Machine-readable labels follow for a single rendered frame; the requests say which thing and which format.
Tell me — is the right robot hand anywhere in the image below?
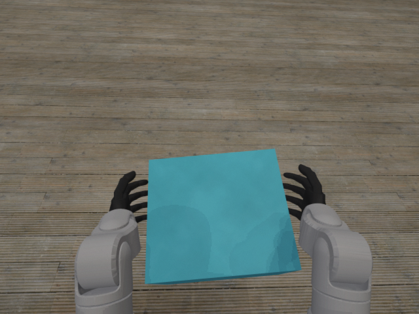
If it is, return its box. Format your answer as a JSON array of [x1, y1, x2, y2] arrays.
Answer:
[[283, 164, 326, 221]]

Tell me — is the left robot hand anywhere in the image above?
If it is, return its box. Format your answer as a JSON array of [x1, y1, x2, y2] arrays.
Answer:
[[109, 171, 148, 223]]

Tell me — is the robot left forearm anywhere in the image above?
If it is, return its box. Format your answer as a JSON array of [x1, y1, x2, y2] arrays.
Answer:
[[75, 209, 141, 314]]

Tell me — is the carton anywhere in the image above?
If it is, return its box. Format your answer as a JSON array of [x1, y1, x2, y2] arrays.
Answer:
[[145, 148, 302, 285]]

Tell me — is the robot right forearm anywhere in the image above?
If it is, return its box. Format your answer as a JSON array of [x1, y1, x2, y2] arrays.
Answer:
[[299, 203, 373, 314]]

